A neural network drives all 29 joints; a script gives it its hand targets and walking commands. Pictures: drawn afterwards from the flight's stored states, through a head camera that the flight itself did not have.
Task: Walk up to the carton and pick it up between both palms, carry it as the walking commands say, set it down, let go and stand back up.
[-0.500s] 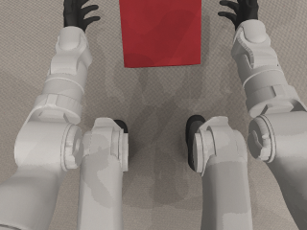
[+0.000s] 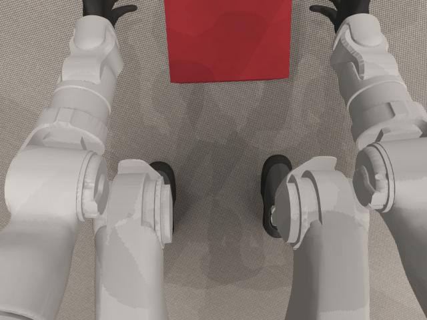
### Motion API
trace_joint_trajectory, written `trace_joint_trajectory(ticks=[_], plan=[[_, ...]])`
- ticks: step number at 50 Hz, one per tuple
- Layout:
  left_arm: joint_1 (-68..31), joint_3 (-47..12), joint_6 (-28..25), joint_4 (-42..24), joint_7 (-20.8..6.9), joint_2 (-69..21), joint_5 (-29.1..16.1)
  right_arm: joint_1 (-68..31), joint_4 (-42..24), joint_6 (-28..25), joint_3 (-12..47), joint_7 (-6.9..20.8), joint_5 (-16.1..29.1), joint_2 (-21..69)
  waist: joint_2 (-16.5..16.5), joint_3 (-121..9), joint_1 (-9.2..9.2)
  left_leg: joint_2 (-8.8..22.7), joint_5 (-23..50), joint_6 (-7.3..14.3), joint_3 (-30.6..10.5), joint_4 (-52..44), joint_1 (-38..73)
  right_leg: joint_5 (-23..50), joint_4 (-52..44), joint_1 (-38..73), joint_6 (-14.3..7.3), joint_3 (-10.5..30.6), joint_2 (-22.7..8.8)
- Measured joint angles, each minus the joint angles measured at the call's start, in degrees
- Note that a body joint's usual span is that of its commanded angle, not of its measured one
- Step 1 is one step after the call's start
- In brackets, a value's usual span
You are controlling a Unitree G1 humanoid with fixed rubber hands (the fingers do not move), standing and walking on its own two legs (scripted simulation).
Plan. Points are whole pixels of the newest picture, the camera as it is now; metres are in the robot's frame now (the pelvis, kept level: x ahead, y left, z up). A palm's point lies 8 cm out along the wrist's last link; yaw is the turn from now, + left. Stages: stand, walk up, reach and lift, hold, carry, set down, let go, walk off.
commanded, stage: reach and lift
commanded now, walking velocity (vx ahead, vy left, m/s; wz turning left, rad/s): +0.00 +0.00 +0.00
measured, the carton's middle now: (225, 37) +0.50 -0.02 -0.29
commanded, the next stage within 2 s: none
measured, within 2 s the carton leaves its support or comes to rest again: leaves its support in 1.22 s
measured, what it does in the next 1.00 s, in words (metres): stands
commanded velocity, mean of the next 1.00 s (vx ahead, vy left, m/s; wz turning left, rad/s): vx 0.00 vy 0.00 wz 0.00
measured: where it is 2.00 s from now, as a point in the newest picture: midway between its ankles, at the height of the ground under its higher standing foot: (218, 212)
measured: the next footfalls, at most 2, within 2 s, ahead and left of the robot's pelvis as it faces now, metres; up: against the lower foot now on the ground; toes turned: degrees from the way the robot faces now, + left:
none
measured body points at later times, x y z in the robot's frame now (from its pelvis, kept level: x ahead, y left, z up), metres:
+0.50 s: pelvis -0.01 +0.00 +0.00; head +0.37 -0.01 +0.24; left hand +0.54 +0.13 -0.20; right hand +0.53 -0.16 -0.20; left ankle +0.11 +0.14 -0.34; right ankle +0.12 -0.14 -0.34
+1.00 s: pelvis +0.01 +0.00 -0.01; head +0.37 -0.01 +0.26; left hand +0.54 +0.13 -0.19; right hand +0.54 -0.16 -0.20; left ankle +0.11 +0.14 -0.34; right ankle +0.12 -0.14 -0.34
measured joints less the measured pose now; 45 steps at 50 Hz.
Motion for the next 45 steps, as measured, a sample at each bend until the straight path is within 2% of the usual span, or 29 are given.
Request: trace_joint_trajectory(ticks=[16,25,34,45], plan=[[-3.7,-0.5,0.0,2.0,0.4,-1.7,1.1,-3.9,1.9,0.1,0.6,-0.6,-1.3,1.9,-0.2,1.8,0.11,0.3,1.3,-0.1,0.0,-0.9,0.6,1.3,-0.7,0.4,-0.5,-0.3,-0.2],[-5.5,0.7,-0.3,2.6,0.7,-4.1,3.8,-5.5,2.7,-0.2,-0.3,-1.5,-3.3,3.9,-0.2,2.0,0.24,0.2,1.1,-0.4,-0.2,-1.0,0.8,1.2,-0.8,0.6,-0.6,-0.5,-0.1],[-5.7,4.7,0.3,3.1,1.2,-5.3,7.3,-5.5,3.3,-0.1,-2.6,-2.1,-5.3,4.7,-0.2,1.6,0.24,-0.1,0.8,-0.5,-0.3,-0.6,0.9,0.9,-0.5,0.6,-0.5,-0.4,0.2],[-3.9,11.0,5.9,0.1,-1.8,-7.0,14.1,-3.5,0.1,5.7,-8.0,0.9,-11.9,5.4,-0.3,-1.0,0.59,-0.5,-0.8,-0.7,-0.6,1.2,0.2,-0.6,1.4,-0.2,-0.5,-0.3,0.5]])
